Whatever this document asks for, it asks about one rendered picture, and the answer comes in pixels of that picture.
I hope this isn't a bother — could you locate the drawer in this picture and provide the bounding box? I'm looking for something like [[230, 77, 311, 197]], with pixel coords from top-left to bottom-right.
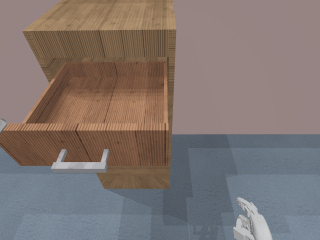
[[0, 61, 169, 166]]

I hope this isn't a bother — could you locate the right robot hand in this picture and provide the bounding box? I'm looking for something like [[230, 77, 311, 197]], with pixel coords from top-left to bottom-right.
[[233, 197, 273, 240]]

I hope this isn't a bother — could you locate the cabinet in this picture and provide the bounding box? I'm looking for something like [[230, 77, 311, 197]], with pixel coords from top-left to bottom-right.
[[22, 0, 177, 189]]

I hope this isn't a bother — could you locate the handle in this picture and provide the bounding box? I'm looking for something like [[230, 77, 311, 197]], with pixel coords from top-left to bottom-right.
[[51, 149, 110, 173]]

